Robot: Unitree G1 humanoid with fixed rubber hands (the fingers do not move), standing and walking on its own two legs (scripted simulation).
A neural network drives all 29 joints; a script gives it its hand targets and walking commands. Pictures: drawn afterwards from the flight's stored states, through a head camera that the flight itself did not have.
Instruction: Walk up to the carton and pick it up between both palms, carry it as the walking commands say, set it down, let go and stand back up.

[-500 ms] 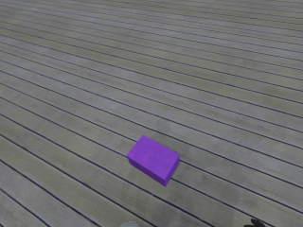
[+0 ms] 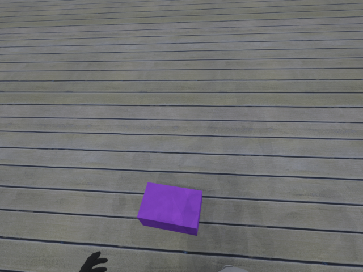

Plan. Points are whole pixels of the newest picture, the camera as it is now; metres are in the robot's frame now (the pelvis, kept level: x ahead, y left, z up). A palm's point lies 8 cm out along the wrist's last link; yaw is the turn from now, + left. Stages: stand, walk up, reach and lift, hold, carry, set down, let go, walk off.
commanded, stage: walk up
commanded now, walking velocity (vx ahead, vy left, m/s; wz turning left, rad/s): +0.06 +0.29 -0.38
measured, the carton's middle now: (171, 208) +0.49 +0.12 -0.68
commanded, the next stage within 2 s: none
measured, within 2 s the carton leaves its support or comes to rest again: neither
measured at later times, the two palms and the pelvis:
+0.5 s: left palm out of the picture +0.13 +0.44 -0.12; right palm (233, 258) +0.18 -0.08 -0.11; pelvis +0.11 +0.17 +0.01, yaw -6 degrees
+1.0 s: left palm (29, 237) +0.25 +0.43 -0.13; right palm out of the picture +0.06 -0.03 -0.09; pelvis +0.14 +0.20 +0.03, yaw -10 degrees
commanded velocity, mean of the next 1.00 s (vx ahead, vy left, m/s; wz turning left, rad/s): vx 0.05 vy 0.07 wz -0.20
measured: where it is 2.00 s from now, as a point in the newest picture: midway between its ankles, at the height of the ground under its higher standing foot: outside the picture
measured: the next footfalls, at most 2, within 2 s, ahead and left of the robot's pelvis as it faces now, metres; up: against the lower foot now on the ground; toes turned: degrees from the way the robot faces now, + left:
right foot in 0.02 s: +0.08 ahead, -0.06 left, +0.00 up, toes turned -7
left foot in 0.46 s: +0.18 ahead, +0.30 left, +0.00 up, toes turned -1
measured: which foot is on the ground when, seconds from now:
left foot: down 0.00-0.02, up 0.04-0.44, down 0.46-1.00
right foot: up 0.00-0.00, down 0.02-0.44, up 0.46-1.00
